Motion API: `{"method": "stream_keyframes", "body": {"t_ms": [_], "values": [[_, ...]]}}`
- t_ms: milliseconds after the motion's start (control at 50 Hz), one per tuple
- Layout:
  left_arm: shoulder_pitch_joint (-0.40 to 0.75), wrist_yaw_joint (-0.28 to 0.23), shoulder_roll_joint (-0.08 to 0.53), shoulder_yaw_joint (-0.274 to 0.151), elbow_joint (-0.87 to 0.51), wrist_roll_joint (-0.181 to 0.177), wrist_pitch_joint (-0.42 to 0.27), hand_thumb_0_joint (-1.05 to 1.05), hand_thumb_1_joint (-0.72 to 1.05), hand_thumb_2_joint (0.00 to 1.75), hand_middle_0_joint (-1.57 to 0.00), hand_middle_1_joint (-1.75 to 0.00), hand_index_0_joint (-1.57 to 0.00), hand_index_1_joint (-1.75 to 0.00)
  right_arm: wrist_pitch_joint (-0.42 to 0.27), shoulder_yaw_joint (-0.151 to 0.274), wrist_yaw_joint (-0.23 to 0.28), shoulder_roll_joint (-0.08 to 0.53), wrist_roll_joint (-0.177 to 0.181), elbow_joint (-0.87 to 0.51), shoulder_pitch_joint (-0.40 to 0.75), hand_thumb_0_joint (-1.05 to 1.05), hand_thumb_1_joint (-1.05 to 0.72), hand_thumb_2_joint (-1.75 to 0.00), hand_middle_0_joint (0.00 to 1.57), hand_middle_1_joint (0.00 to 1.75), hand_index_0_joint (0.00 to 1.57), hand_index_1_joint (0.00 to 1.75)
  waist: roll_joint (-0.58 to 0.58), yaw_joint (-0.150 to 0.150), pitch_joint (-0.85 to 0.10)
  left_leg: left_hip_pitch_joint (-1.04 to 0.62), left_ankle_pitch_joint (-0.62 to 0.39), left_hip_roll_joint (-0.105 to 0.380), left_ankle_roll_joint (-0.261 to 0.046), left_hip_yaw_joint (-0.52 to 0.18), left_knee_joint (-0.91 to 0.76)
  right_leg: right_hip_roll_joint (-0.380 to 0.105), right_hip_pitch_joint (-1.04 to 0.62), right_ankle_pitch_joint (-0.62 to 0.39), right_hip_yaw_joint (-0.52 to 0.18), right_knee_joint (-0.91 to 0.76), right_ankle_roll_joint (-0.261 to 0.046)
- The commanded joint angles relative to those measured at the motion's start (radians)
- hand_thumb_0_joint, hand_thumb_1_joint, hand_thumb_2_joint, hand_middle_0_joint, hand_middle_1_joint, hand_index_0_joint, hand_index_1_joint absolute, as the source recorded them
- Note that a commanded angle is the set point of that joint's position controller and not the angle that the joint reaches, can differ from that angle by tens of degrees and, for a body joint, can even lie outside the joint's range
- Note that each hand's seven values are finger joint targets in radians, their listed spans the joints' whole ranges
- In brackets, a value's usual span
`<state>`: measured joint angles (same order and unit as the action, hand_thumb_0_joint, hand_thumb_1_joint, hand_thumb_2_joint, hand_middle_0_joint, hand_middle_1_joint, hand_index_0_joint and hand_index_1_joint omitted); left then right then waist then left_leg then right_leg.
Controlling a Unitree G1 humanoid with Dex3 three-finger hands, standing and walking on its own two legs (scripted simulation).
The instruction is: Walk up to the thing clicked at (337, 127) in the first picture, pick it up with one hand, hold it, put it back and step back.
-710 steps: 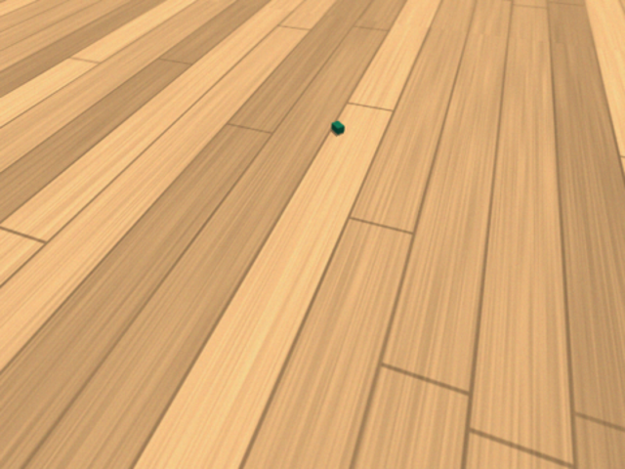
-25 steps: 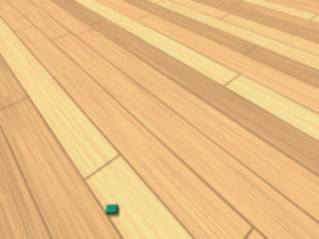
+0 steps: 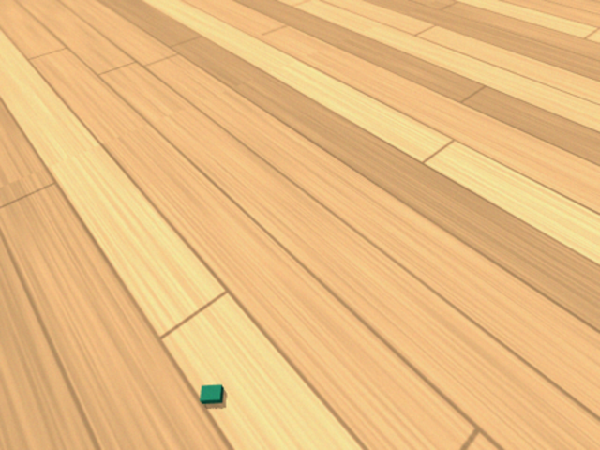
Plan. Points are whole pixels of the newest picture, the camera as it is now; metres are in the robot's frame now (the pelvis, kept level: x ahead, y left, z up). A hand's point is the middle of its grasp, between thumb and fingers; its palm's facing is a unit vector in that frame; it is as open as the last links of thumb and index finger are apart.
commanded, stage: stand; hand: left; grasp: from above
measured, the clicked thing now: (212, 394) +0.41 +0.33 -0.76
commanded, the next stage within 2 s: rise first in 0.70 s
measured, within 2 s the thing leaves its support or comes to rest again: neither
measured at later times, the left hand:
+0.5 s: hand out of the picture +0.07 +0.26 -0.16, palm faces -0.03 -0.94 -0.35, open 7.4 cm
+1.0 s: hand out of the picture +0.14 +0.25 -0.16, palm faces +0.00 -0.94 -0.34, open 8.2 cm
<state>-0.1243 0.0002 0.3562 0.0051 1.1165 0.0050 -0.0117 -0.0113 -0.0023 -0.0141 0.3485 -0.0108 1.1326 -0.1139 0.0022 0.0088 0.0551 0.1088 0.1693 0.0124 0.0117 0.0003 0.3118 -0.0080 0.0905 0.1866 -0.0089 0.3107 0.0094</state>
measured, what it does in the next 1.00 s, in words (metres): stands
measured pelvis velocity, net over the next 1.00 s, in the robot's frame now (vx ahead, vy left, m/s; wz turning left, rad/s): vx -0.01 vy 0.00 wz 0.02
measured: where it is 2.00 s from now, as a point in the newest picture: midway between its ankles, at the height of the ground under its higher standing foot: outside the picture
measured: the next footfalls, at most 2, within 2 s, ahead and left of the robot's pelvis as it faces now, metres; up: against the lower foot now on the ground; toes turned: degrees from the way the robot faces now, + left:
none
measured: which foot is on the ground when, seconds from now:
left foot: down 0.00-1.00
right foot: down 0.00-1.00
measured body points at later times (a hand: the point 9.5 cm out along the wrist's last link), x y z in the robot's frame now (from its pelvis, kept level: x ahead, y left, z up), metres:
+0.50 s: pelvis +0.00 +0.00 +0.00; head +0.01 +0.00 +0.45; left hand +0.08 +0.30 -0.13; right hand +0.07 -0.30 -0.13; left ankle +0.00 +0.13 -0.75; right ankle -0.01 -0.12 -0.75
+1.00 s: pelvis -0.01 +0.00 -0.02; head +0.04 +0.00 +0.43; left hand +0.14 +0.30 -0.14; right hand +0.09 -0.27 -0.14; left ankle +0.00 +0.13 -0.75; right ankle -0.01 -0.12 -0.75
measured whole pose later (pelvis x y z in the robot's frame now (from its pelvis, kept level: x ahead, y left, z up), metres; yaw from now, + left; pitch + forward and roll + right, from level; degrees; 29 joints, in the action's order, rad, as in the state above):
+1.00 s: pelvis -0.01 +0.00 -0.02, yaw +1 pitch +5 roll +0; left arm 0.05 0.02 0.34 -0.12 1.08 0.07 -0.03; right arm -0.05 0.01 0.03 0.28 0.03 0.85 -0.18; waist 0.00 0.02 0.04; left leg 0.38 0.25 0.01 0.01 -0.02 0.54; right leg -0.01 0.35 0.27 0.01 0.53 0.00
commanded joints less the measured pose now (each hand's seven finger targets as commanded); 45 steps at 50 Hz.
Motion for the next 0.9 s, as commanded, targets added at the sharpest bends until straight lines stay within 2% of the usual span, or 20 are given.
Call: {"method": "stream_keyframes", "body": {"t_ms": [0, 60, 140, 280, 320, 380, 560, 640, 660, 760, 780, 800, 820, 840, 860, 880], "values": [[0.026, -0.01, 0.218, -0.038, -0.058, 0.005, -0.024, 0.0, 0.9, 0.9, -0.2, -0.3, -0.2, -0.3, -0.019, 0.044, 0.018, 0.216, 0.005, -0.063, 0.039, 0.0, -0.9, -0.9, 0.2, 0.3, 0.2, 0.3, -0.004, -0.005, -0.091, -0.046, -0.163, 0.119, -0.029, -0.093, -0.036, -0.12, 0.005, -0.168, -0.087, -0.044, -0.03], [0.035, -0.011, 0.219, -0.039, -0.06, 0.004, -0.023, 0.0, 0.9, 0.9, -0.2, -0.3, -0.2, -0.3, -0.019, 0.043, 0.02, 0.218, 0.003, -0.061, 0.033, 0.0, -0.9, -0.9, 0.2, 0.3, 0.2, 0.3, -0.002, -0.004, -0.096, -0.048, -0.166, 0.121, -0.033, -0.087, -0.031, -0.125, -0.002, -0.18, -0.091, -0.039, -0.031], [0.032, -0.011, 0.217, -0.038, -0.058, 0.002, -0.02, 0.0, 0.9, 0.9, -0.2, -0.3, -0.2, -0.3, -0.017, 0.041, 0.02, 0.213, 0.002, -0.059, 0.025, 0.0, -0.9, -0.9, 0.2, 0.3, 0.2, 0.3, 0.001, -0.005, -0.07, -0.026, -0.141, 0.118, -0.026, -0.09, -0.045, -0.119, 0.011, -0.137, -0.089, -0.043, -0.033], [0.029, -0.012, 0.216, -0.039, -0.057, 0.006, -0.021, 0.0, 0.9, 0.9, -0.2, -0.3, -0.2, -0.3, -0.017, 0.044, 0.021, 0.22, 0.004, -0.062, 0.033, 0.0, -0.9, -0.9, 0.2, 0.3, 0.2, 0.3, 0.007, -0.006, -0.084, -0.027, -0.154, 0.119, -0.031, -0.092, -0.037, -0.122, -0.007, -0.163, -0.086, -0.045, -0.03], [0.029, -0.011, 0.217, -0.041, -0.054, 0.003, -0.019, 0.0, 0.9, 0.9, -0.2, -0.3, -0.2, -0.3, -0.017, 0.04, 0.022, 0.213, 0.003, -0.06, 0.027, 0.0, -0.9, -0.9, 0.2, 0.3, 0.2, 0.3, 0.001, -0.005, -0.064, -0.012, -0.124, 0.115, -0.029, -0.093, -0.051, -0.119, 0.002, -0.132, -0.086, -0.048, -0.03], [0.027, -0.011, 0.214, -0.04, -0.058, 0.005, -0.022, 0.0, 0.9, 0.9, -0.2, -0.3, -0.2, -0.3, -0.019, 0.043, 0.021, 0.219, 0.004, -0.066, 0.034, 0.0, -0.9, -0.9, 0.2, 0.3, 0.2, 0.3, 0.003, -0.007, -0.089, -0.043, -0.174, 0.122, -0.033, -0.092, -0.035, -0.121, -0.004, -0.172, -0.083, -0.037, -0.031], [0.029, -0.011, 0.214, -0.041, -0.054, 0.004, -0.019, 0.0, 0.9, 0.9, -0.2, -0.3, -0.2, -0.3, -0.018, 0.042, 0.022, 0.216, 0.003, -0.065, 0.032, 0.0, -0.9, -0.9, 0.2, 0.3, 0.2, 0.3, -0.015, -0.009, -0.051, -0.014, -0.121, 0.116, -0.028, -0.096, -0.05, -0.118, 0.013, -0.116, -0.086, -0.053, -0.029], [0.028, -0.01, 0.211, -0.04, -0.058, 0.005, -0.02, 0.0, 0.9, 0.9, -0.2, -0.3, -0.2, -0.3, -0.019, 0.044, 0.022, 0.223, 0.003, -0.066, 0.034, 0.0, -0.9, -0.9, 0.2, 0.3, 0.2, 0.3, 0.007, -0.009, -0.083, -0.033, -0.141, 0.12, -0.033, -0.093, -0.042, -0.123, -0.003, -0.14, -0.088, -0.043, -0.033], [0.023, -0.01, 0.214, -0.04, -0.055, 0.004, -0.019, 0.0, 0.9, 0.9, -0.2, -0.3, -0.2, -0.3, -0.02, 0.043, 0.022, 0.214, 0.004, -0.065, 0.036, 0.0, -0.9, -0.9, 0.2, 0.3, 0.2, 0.3, -0.008, -0.011, -0.068, -0.026, -0.138, 0.117, -0.027, -0.098, -0.047, -0.118, 0.009, -0.129, -0.084, -0.045, -0.032], [0.027, -0.013, 0.216, -0.04, -0.06, 0.006, -0.022, 0.0, 0.9, 0.9, -0.2, -0.3, -0.2, -0.3, -0.019, 0.044, 0.021, 0.216, 0.005, -0.066, 0.033, 0.0, -0.9, -0.9, 0.2, 0.3, 0.2, 0.3, -0.008, -0.005, -0.095, -0.048, -0.182, 0.12, -0.031, -0.092, -0.03, -0.124, -0.006, -0.194, -0.084, -0.038, -0.032], [0.033, -0.012, 0.216, -0.04, -0.06, 0.004, -0.021, 0.0, 0.85, 0.89, -0.24, -0.3, -0.23, -0.31, -0.018, 0.043, 0.022, 0.215, 0.004, -0.065, 0.026, 0.0, -0.92, -0.91, 0.2, 0.3, 0.2, 0.3, -0.009, -0.002, -0.086, -0.039, -0.166, 0.118, -0.031, -0.089, -0.034, -0.125, -0.002, -0.184, -0.088, -0.041, -0.031], [0.384, -0.028, 0.045, -0.042, -0.411, -0.045, -0.117, 0.0, 0.77, 0.91, -0.32, -0.38, -0.29, -0.39, -0.069, -0.001, 0.041, 0.053, 0.074, -0.347, 0.023, 0.0, -0.95, -0.91, 0.2, 0.3, 0.2, 0.3, 0.024, 0.11, -0.008, 0.111, 0.012, -0.021, -0.024, 0.038, 0.039, 0.004, 0.228, -0.064, 0.008, 0.025, -0.016], [0.489, -0.035, 0.109, -0.07, -0.372, -0.044, -0.111, 0.0, 0.69, 0.89, -0.31, -0.45, -0.27, -0.47, -0.071, 0.004, 0.051, 0.081, 0.074, -0.292, -0.028, 0.0, -0.89, -0.9, 0.2, 0.3, 0.2, 0.3, 0.011, 0.067, -0.039, 0.105, 0.047, -0.025, -0.025, 0.039, 0.046, 0.002, 0.175, -0.01, 0.016, 0.024, -0.016], [0.294, -0.038, 0.176, -0.121, -0.146, -0.02, -0.064, 0.0, 0.61, 0.91, -0.3, -0.49, -0.25, -0.54, -0.062, 0.014, 0.057, 0.11, 0.072, -0.277, -0.055, 0.0, -0.89, -0.9, 0.2, 0.3, 0.2, 0.3, -0.024, 0.061, -0.018, 0.138, 0.077, -0.028, -0.027, 0.034, 0.06, 0.013, 0.196, 0.041, 0.029, 0.032, -0.024], [0.217, -0.022, 0.18, -0.135, -0.083, -0.01, -0.047, 0.0, 0.53, 0.88, -0.3, -0.55, -0.26, -0.59, -0.052, 0.027, 0.055, 0.111, 0.069, -0.307, -0.062, 0.0, -0.87, -0.89, 0.2, 0.3, 0.2, 0.3, -0.043, 0.026, -0.012, 0.18, 0.064, -0.02, -0.026, 0.035, 0.096, 0.019, 0.212, 0.052, 0.038, 0.064, -0.025], [0.267, -0.009, 0.197, -0.13, -0.102, 0.017, -0.042, 0.0, 0.45, 0.84, -0.28, -0.63, -0.27, -0.65, -0.052, 0.043, 0.061, 0.109, 0.061, -0.329, -0.073, 0.0, -0.87, -0.89, 0.2, 0.3, 0.2, 0.3, -0.06, 0.032, -0.074, 0.187, 0.033, -0.022, -0.03, 0.033, 0.13, 0.015, 0.223, 0.025, 0.034, 0.091, -0.025]]}}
